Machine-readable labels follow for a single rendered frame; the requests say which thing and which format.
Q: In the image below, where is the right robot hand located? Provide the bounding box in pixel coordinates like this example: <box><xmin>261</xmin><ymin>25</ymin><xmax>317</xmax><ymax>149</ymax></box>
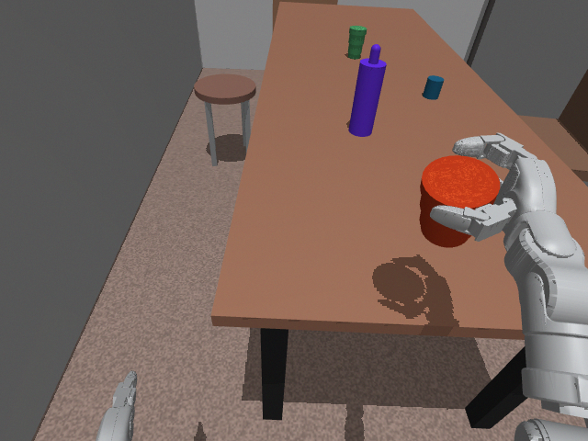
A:
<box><xmin>430</xmin><ymin>132</ymin><xmax>557</xmax><ymax>242</ymax></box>

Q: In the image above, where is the stool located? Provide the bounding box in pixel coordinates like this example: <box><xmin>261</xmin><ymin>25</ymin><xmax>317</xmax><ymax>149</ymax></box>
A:
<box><xmin>194</xmin><ymin>74</ymin><xmax>256</xmax><ymax>166</ymax></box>

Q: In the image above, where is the right robot arm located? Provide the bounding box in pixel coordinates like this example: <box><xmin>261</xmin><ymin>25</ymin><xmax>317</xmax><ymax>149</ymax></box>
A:
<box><xmin>503</xmin><ymin>211</ymin><xmax>588</xmax><ymax>441</ymax></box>

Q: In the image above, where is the chair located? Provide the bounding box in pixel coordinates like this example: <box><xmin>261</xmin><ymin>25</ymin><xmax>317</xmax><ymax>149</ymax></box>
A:
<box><xmin>517</xmin><ymin>69</ymin><xmax>588</xmax><ymax>182</ymax></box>

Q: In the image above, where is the left robot hand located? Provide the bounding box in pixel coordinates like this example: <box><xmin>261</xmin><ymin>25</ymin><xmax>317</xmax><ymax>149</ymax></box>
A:
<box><xmin>96</xmin><ymin>371</ymin><xmax>137</xmax><ymax>441</ymax></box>

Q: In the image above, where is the table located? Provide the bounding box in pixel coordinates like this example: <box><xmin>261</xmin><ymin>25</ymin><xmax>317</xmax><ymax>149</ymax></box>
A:
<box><xmin>211</xmin><ymin>2</ymin><xmax>588</xmax><ymax>429</ymax></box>

